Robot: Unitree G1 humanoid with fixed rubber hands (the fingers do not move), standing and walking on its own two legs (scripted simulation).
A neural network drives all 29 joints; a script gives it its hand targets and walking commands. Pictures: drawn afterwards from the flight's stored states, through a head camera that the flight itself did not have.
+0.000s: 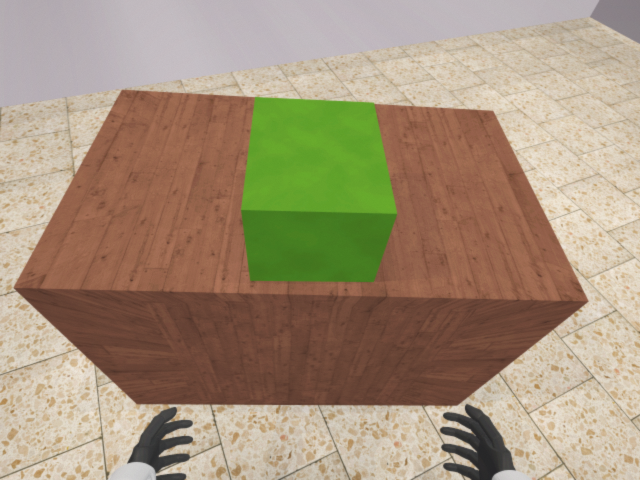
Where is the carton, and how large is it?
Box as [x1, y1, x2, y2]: [241, 97, 396, 281]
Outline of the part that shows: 255,97 241,206 250,280 373,281 396,215 393,195 373,103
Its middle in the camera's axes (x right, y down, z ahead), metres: -0.01 -0.09 +0.69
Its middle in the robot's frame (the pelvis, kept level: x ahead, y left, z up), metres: +0.58 +0.03 -0.02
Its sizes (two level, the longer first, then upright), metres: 0.275 0.217 0.181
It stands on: a pedestal, 0.67 m high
